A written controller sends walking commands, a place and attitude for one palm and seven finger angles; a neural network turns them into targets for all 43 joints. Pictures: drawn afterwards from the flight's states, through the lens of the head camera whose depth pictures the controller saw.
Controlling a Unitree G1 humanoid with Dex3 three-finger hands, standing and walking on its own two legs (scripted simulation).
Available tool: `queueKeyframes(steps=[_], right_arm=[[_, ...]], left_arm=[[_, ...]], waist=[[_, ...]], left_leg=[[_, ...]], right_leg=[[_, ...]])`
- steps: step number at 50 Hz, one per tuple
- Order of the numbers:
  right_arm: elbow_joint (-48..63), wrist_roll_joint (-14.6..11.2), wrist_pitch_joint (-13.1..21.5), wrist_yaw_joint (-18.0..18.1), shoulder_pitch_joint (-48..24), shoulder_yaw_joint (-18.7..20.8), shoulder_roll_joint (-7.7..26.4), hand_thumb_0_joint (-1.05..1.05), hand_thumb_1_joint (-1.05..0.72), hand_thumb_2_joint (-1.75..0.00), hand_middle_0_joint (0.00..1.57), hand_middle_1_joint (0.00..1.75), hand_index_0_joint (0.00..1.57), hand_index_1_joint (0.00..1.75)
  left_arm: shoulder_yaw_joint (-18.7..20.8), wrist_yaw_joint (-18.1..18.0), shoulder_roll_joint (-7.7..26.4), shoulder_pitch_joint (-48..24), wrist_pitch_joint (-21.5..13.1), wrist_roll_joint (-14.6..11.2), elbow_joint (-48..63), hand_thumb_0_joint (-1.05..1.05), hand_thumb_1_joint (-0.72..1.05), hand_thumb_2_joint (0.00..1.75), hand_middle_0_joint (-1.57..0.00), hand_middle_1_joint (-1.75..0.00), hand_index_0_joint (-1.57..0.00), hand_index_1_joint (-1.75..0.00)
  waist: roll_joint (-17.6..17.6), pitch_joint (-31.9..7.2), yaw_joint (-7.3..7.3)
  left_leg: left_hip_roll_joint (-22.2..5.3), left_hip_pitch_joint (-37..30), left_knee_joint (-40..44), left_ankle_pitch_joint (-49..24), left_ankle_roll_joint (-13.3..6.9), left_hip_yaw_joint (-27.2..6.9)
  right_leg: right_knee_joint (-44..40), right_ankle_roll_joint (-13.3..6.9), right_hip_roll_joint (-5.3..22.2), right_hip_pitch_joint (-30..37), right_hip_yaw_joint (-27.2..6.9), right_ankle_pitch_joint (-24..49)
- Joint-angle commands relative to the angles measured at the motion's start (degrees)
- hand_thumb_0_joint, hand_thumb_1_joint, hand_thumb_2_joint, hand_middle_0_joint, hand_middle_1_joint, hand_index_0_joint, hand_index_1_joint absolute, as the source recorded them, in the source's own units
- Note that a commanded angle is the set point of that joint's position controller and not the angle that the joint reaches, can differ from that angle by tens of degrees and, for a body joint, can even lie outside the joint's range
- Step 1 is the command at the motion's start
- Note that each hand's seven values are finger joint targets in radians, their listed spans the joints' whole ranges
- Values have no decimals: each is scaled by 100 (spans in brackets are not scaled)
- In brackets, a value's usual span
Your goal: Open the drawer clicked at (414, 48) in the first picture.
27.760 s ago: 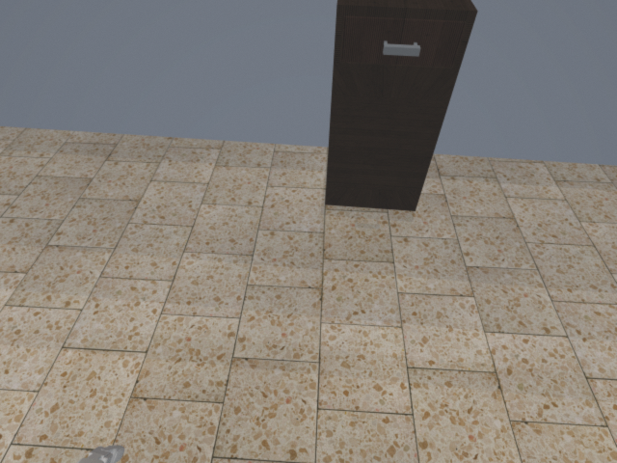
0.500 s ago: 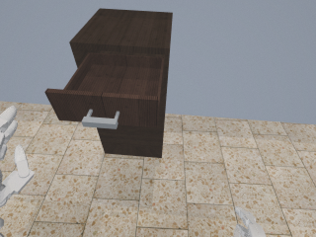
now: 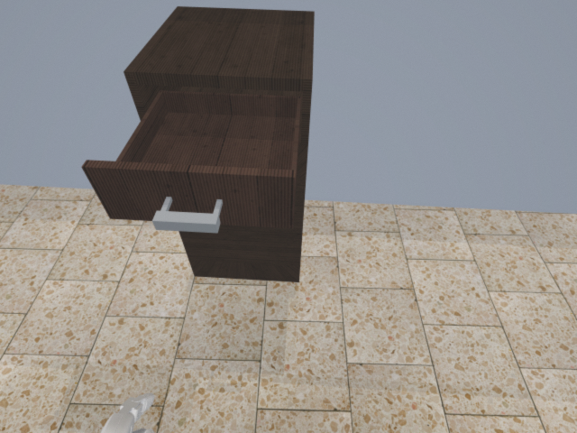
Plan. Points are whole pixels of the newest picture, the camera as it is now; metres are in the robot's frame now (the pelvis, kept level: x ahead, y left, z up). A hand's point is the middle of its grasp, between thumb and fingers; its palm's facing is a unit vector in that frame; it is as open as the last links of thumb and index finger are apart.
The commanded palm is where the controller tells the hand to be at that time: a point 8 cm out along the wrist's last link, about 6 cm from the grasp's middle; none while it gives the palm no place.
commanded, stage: let the arm hang, fingers relaxed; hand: left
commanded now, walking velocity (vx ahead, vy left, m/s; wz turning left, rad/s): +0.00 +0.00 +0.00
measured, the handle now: (190, 212) +0.49 +0.20 +0.00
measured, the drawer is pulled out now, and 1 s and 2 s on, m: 0.30 0.30 0.30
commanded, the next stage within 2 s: look to check the result in 0.88 s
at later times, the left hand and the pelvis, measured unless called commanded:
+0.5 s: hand out of the picture -0.04 +0.19 -0.16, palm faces +0.02 -0.97 -0.23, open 7.4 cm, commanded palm none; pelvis +0.01 +0.01 +0.01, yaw +0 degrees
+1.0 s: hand out of the picture +0.02 +0.16 -0.16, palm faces +0.01 -0.98 -0.21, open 7.4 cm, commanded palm none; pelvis +0.02 -0.01 +0.02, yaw -1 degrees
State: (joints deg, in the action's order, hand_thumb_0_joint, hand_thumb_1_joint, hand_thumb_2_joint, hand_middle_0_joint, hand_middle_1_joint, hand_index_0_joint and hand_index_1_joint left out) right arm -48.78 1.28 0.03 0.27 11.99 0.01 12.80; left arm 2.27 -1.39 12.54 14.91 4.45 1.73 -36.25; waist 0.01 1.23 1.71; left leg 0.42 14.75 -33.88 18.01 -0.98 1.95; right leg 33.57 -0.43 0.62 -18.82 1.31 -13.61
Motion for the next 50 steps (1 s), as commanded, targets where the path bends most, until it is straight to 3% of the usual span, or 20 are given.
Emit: queueKeyframes(steps=[1,3,5,11,15,18,32,35,39,42,44,50], right_arm=[[-16,-41,53,72,188,57,537,0,-90,-90,20,30,20,30],[-251,-67,22,95,298,36,495,0,-90,-90,20,30,20,30],[-438,-44,-5,114,477,60,349,0,-90,-90,20,30,20,30],[-919,-85,-32,155,1011,77,184,0,-90,-90,20,30,20,30],[-1159,-93,-34,176,1188,63,107,0,-90,-90,20,30,20,30],[-1285,-104,-15,182,1280,60,45,0,-90,-90,20,30,20,30],[-1497,-101,26,195,1256,82,-171,0,-90,-90,20,30,20,30],[-1512,-76,19,195,1266,79,-200,0,-90,-90,20,30,20,30],[-1510,-79,32,206,1269,92,-218,0,-90,-90,20,30,20,30],[-1493,-95,17,208,1188,110,-191,0,-90,-90,20,30,20,30],[-1520,-78,9,208,1229,101,-177,0,-90,-90,20,30,20,30],[-1533,-78,-2,211,1185,111,-148,0,-90,-90,20,30,20,30]], left_arm=[[25,-7,743,175,-361,-47,-699,0,90,90,-20,-30,-20,-30],[-19,6,717,228,-384,-62,-1235,0,90,90,-20,-30,-20,-30],[27,3,564,370,-405,-63,-1597,0,90,90,-20,-30,-20,-30],[-87,-3,430,501,-440,-90,-2316,0,90,90,-20,-30,-20,-30],[-140,-43,333,611,-437,-100,-2613,0,90,90,-20,-30,-20,-30],[-147,-66,277,688,-447,-96,-2770,0,90,90,-20,-30,-20,-30],[-99,-115,124,606,-483,-77,-2835,0,90,90,-20,-30,-20,-30],[-89,-107,134,513,-478,-84,-2821,0,90,90,-20,-30,-20,-30],[-67,-101,148,472,-505,-86,-2790,0,90,90,-20,-30,-20,-30],[-62,-102,146,484,-521,-88,-2784,0,90,90,-20,-30,-20,-30],[-66,-100,172,406,-511,-94,-2767,0,90,90,-20,-30,-20,-30],[-51,-96,199,411,-524,-104,-2792,0,90,90,-20,-30,-20,-30]], waist=[[-490,-74,-197],[-575,51,-195],[-933,22,-191],[-293,140,-132],[-227,361,-136],[20,404,-145],[-22,567,-170],[-180,636,-157],[-110,398,-140],[46,448,-151],[-91,451,-115],[-8,344,-120]], left_leg=[[-534,158,1256,-916,-115,-603],[-556,107,1423,-431,-123,-619],[-537,77,1544,-51,-125,-585],[-613,-131,1637,-102,-169,-630],[-643,-111,1741,-113,-169,-645],[-656,-178,1760,-203,-175,-631],[-579,-240,1727,-430,-134,-492],[-567,-141,1736,-393,-120,-468],[-572,-328,1637,-750,-116,-420],[-560,-421,1607,-738,-104,-390],[-571,-387,1629,-715,-93,-399],[-552,-493,1579,-768,-71,-356]], right_leg=[[-946,-148,348,969,-641,717],[-1206,-161,348,953,-627,373],[-1335,-187,333,1000,-568,247],[-1460,-189,372,899,-471,296],[-1439,-183,364,809,-461,268],[-1424,-169,393,782,-434,270],[-1400,-165,372,639,-495,368],[-1422,-172,378,690,-517,379],[-1423,-192,412,841,-509,700],[-1493,-196,403,746,-525,654],[-1504,-202,410,787,-532,618],[-1578,-215,424,871,-568,672]])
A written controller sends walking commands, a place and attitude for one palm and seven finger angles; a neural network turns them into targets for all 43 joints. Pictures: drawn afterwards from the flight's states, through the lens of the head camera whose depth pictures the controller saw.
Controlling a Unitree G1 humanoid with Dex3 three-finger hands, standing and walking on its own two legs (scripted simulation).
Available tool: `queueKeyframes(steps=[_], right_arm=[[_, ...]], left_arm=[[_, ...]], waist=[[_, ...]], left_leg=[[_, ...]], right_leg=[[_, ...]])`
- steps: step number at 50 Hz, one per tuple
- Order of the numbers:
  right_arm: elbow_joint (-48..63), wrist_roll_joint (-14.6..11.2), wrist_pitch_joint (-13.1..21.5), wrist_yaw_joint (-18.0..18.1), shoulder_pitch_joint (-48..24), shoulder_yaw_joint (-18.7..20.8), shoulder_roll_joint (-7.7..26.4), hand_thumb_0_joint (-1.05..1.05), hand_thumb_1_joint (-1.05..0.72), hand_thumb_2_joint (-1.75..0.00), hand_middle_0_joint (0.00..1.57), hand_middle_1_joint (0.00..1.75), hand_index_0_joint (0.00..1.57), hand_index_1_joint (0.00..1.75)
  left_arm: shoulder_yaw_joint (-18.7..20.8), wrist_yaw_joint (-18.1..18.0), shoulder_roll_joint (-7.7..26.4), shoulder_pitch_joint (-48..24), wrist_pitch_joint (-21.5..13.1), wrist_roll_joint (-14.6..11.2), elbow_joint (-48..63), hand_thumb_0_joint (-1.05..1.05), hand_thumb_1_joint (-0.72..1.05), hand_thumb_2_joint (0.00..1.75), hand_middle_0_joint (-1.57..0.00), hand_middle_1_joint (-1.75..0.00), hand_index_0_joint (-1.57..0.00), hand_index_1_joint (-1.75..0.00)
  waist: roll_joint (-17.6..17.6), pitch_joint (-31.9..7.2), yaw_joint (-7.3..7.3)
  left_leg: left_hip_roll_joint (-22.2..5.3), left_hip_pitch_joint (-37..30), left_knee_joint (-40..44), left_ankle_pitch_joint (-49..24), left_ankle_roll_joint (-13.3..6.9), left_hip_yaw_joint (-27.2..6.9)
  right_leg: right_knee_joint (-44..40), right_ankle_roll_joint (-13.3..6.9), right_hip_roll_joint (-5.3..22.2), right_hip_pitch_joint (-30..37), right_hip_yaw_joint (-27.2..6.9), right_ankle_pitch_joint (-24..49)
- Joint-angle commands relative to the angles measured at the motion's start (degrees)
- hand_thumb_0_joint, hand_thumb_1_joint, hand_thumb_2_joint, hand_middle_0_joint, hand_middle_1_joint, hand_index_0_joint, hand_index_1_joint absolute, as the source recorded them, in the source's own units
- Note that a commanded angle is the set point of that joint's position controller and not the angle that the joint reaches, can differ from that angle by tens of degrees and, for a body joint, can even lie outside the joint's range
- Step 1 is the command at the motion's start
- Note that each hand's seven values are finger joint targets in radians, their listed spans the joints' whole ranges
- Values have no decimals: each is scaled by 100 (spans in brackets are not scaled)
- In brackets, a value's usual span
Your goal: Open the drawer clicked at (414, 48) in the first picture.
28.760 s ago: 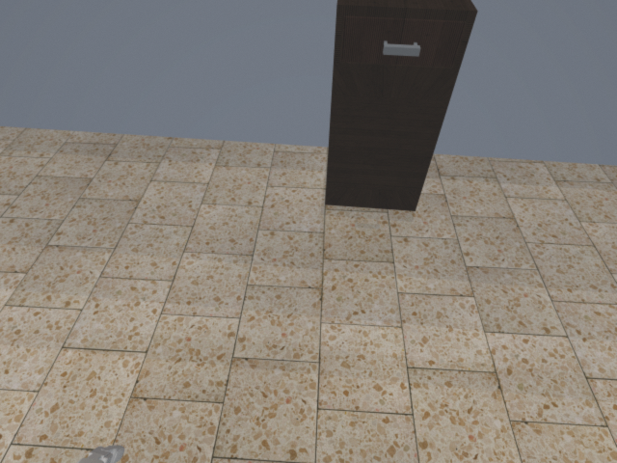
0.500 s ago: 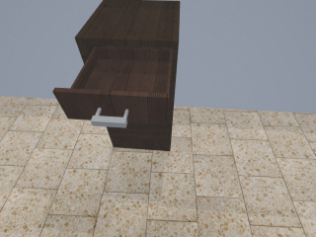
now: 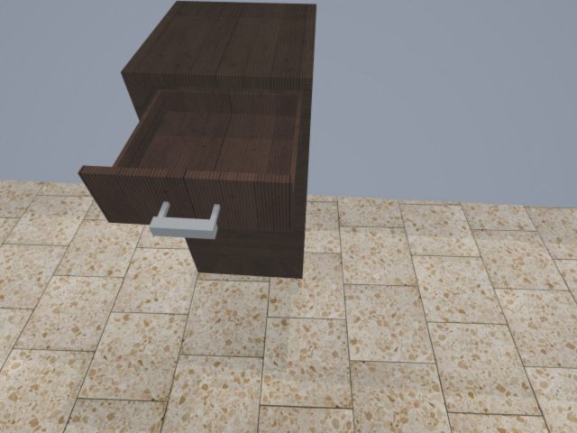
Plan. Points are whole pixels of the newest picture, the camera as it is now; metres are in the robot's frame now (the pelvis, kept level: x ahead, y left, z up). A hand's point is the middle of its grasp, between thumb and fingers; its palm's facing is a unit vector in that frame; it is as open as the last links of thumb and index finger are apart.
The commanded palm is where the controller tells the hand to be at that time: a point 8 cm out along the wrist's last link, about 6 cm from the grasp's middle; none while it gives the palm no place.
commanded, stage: look to check the result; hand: left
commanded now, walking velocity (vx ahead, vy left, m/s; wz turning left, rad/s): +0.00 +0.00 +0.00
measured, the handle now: (187, 218) +0.47 +0.22 -0.02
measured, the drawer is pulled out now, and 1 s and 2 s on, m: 0.30 0.30 0.30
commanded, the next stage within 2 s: stand and wait in 0.46 s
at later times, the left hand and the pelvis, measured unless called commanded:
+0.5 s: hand out of the picture +0.00 +0.16 -0.17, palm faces +0.03 -0.98 -0.20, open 7.4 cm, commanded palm none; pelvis +0.01 -0.01 +0.00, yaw +0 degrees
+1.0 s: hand out of the picture +0.02 +0.17 -0.17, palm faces +0.02 -0.98 -0.22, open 7.4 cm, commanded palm none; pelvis +0.01 -0.01 +0.00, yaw +0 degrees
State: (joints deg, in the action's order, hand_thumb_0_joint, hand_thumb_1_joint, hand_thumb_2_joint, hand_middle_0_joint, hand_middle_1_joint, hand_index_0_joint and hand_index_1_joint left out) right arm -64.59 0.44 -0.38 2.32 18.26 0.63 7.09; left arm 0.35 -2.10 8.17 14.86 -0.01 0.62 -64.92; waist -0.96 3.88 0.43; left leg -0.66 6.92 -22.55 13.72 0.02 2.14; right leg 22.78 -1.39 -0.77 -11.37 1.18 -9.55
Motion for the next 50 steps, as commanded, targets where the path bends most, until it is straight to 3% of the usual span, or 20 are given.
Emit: queueKeyframes(steps=[1,22,31,50], right_arm=[[44,7,36,8,545,51,430,0,-90,-90,20,30,20,30],[48,4,23,15,521,79,459,0,-90,-90,20,30,20,30],[60,15,59,36,490,80,502,0,-90,-90,20,30,20,30],[79,25,44,10,349,120,646,0,-90,-90,20,30,20,30]], left_arm=[[140,-24,633,420,-78,8,62,0,90,90,-20,-30,-20,-30],[170,-37,612,402,-93,15,61,0,90,90,-20,-30,-20,-30],[186,-31,645,326,-104,8,59,0,90,90,-20,-30,-20,-30],[221,-19,813,171,-117,13,125,0,90,90,-20,-30,-20,-30]], waist=[[55,113,15],[91,157,14],[22,28,19],[112,62,26]], left_leg=[[-437,282,456,-313,-163,-357],[-480,189,474,-298,-138,-317],[-524,160,519,-541,-125,-331],[-510,118,553,-388,-126,-317]], right_leg=[[-520,-124,572,96,-569,240],[-626,-128,522,31,-581,111],[-510,-143,533,232,-556,597],[-649,-142,550,183,-620,319]])
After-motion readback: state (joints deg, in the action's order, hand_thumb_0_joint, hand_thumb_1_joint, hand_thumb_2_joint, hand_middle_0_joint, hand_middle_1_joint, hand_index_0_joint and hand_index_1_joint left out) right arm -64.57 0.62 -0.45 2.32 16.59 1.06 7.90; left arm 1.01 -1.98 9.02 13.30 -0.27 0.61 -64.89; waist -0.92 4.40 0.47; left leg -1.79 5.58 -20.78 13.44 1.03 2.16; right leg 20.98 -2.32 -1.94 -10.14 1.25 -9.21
